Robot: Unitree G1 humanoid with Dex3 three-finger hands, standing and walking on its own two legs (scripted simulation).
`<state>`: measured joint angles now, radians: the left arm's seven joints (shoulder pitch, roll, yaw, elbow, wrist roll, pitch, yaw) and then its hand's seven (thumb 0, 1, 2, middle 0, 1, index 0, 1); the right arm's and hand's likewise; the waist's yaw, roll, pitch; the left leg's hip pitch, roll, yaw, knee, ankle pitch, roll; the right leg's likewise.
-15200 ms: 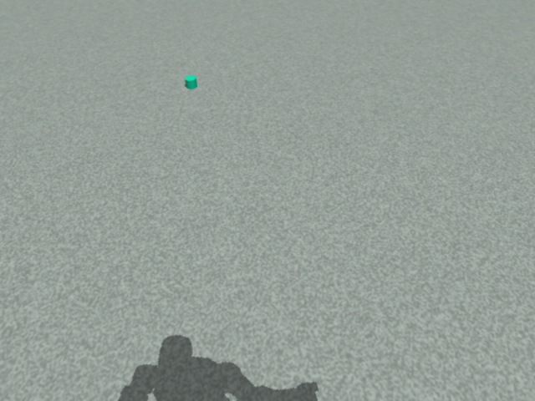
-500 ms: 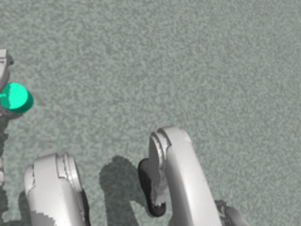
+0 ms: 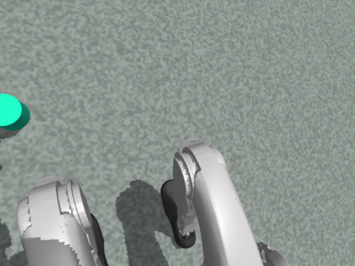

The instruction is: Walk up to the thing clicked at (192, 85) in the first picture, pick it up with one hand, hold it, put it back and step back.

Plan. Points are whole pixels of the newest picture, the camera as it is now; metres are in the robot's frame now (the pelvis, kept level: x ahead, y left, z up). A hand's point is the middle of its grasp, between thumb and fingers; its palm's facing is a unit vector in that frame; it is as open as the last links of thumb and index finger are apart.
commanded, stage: rest palm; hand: left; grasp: from above
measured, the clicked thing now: (7, 112) +0.50 +0.28 -0.29
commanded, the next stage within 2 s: close in 1.22 s
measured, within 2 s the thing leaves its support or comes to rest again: neither
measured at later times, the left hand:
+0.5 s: hand out of the picture +0.49 +0.28 -0.22, palm faces -0.46 -0.10 -0.88, open 14.1 cm
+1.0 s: hand out of the picture +0.49 +0.28 -0.24, palm faces -0.44 -0.10 -0.89, open 14.0 cm
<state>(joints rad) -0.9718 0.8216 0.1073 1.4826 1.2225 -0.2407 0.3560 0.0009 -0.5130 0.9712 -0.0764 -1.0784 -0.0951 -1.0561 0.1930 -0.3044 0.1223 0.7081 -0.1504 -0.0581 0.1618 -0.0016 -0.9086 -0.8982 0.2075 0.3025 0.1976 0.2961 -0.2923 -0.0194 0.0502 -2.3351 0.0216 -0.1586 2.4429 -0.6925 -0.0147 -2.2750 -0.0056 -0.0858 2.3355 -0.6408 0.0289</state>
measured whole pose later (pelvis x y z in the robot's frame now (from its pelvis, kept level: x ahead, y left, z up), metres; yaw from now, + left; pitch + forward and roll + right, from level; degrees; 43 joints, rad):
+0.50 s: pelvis +0.00 +0.00 -0.01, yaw -2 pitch +33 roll -10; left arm -1.10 0.89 0.14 1.68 1.30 -0.18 0.51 0.00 -0.51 0.99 -0.07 -1.02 -0.08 -1.01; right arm 0.16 -0.32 0.18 0.69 -0.20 -0.12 0.20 0.00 -0.90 -0.90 0.21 0.30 0.20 0.30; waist -0.38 -0.05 0.08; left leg -2.36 0.02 -0.18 2.49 -0.71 -0.01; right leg -2.29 0.00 -0.10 2.36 -0.65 0.04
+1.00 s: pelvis +0.00 +0.01 -0.02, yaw -4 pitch +31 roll -12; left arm -1.10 0.97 0.14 1.73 1.32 -0.22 0.57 0.00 -0.51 1.02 -0.09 -1.00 -0.08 -1.01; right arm 0.15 -0.34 0.23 0.68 -0.25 -0.18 0.23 0.00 -0.90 -0.90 0.21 0.30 0.20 0.30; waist -0.40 -0.09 0.12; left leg -2.36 0.03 -0.22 2.53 -0.73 -0.01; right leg -2.27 0.02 -0.14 2.37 -0.65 0.05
